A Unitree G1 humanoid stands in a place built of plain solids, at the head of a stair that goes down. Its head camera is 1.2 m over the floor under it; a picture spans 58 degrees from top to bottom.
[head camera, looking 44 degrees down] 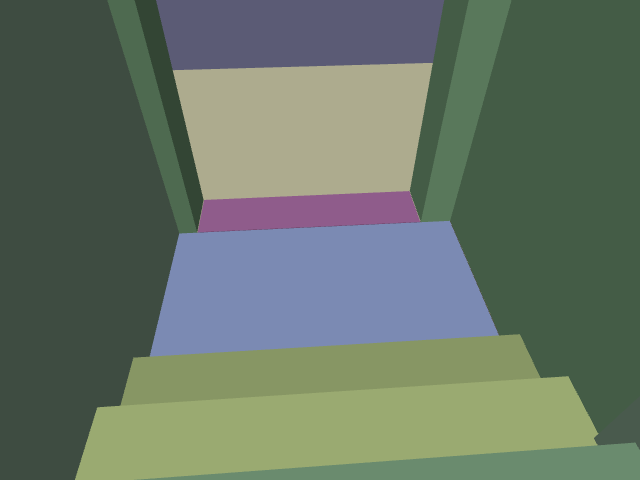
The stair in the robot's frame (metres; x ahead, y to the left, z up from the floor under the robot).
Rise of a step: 0.16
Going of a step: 0.28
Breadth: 1.57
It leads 4 degrees to the left of straight ahead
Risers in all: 3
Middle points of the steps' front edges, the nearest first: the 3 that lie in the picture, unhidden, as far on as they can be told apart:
0.41 -0.08 0.00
0.69 -0.06 -0.16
0.97 -0.04 -0.33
